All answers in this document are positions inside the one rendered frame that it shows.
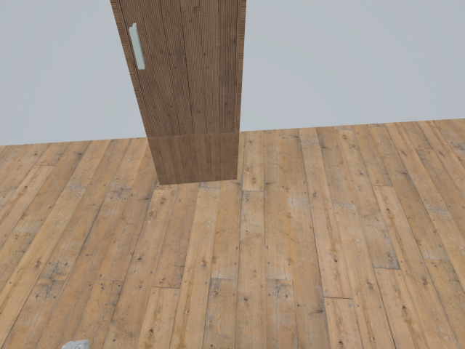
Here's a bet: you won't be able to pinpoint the handle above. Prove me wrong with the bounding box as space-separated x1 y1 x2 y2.
129 23 145 69

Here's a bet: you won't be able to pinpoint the cupboard door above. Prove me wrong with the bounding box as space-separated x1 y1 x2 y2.
116 0 241 136

